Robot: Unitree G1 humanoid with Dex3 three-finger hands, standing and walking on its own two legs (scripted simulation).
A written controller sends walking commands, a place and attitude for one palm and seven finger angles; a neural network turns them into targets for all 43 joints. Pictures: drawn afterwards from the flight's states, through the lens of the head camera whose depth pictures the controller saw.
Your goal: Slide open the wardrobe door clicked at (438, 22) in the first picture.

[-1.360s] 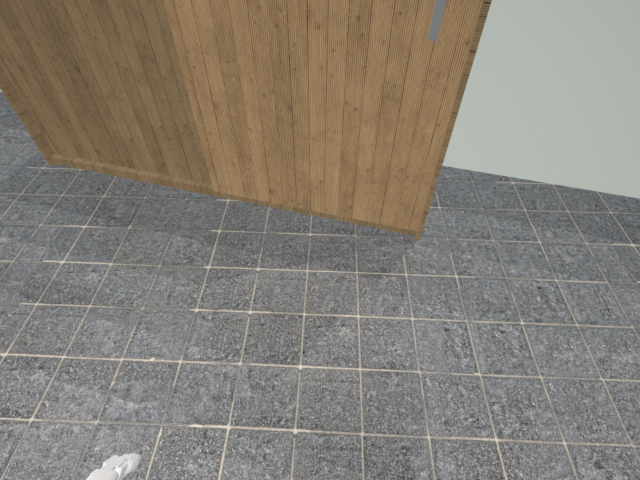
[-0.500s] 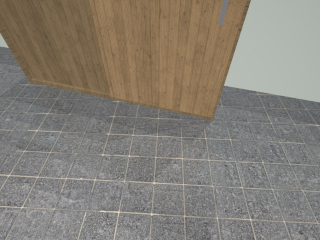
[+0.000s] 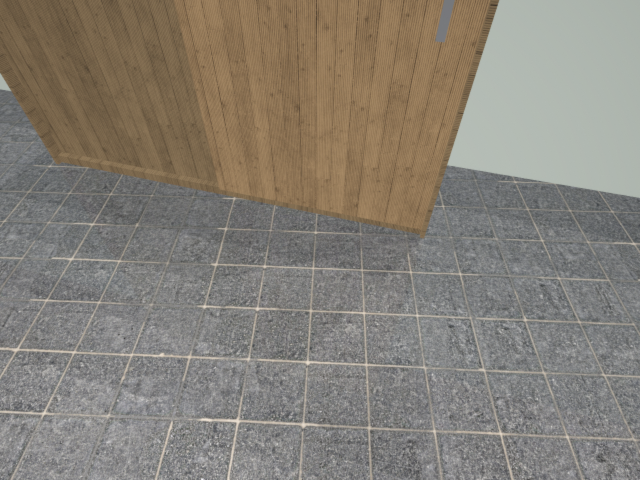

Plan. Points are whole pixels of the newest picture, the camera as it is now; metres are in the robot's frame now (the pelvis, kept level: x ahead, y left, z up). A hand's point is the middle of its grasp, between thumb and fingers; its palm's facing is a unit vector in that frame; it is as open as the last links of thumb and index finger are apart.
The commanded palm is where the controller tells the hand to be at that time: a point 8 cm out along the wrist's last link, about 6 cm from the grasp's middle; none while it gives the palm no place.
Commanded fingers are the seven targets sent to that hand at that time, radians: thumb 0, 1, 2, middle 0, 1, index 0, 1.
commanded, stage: look at it before walking up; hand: right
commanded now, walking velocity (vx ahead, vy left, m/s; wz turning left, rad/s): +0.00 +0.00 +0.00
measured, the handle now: out of the picture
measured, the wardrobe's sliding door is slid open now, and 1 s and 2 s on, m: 0.00 0.00 0.00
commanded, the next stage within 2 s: walk to a spot facing it in 0.08 s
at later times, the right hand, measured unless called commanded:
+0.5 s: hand out of the picture +0.04 -0.20 -0.19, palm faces +0.01 +0.98 -0.19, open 7.4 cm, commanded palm none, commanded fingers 0.00 -0.90 -0.90 0.20 0.30 0.20 0.30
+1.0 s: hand (410, 343) +0.40 -0.15 -0.20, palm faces -0.13 +0.97 -0.19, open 7.4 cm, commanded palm none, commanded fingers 0.00 -0.90 -0.90 0.20 0.30 0.20 0.30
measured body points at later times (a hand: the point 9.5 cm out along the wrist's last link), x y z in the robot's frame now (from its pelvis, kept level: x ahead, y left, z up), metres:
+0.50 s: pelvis +0.06 -0.01 -0.02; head +0.06 -0.02 +0.43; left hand +0.06 +0.24 -0.16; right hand +0.04 -0.25 -0.18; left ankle +0.01 +0.12 -0.75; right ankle +0.00 -0.12 -0.74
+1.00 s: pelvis +0.27 +0.02 -0.04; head +0.30 +0.02 +0.41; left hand +0.12 +0.21 -0.18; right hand +0.41 -0.20 -0.18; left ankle +0.35 +0.09 -0.75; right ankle +0.10 -0.11 -0.64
